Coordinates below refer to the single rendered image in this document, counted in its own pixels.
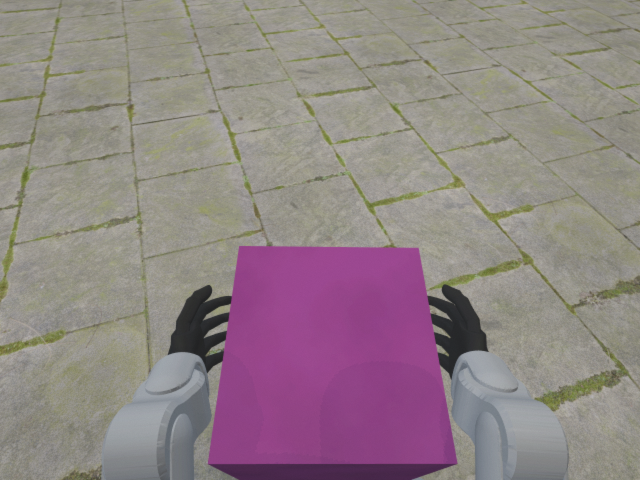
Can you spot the robot right forearm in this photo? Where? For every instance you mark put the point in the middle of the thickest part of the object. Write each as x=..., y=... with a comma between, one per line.
x=515, y=436

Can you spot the robot right hand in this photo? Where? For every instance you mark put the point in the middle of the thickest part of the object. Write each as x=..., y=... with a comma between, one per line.
x=464, y=329

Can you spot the carton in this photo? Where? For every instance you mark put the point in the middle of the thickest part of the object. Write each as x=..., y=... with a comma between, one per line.
x=330, y=368

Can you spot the robot left hand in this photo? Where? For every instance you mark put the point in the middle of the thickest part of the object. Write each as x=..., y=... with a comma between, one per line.
x=191, y=328

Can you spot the robot left forearm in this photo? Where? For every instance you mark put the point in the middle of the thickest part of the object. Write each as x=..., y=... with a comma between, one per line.
x=153, y=437

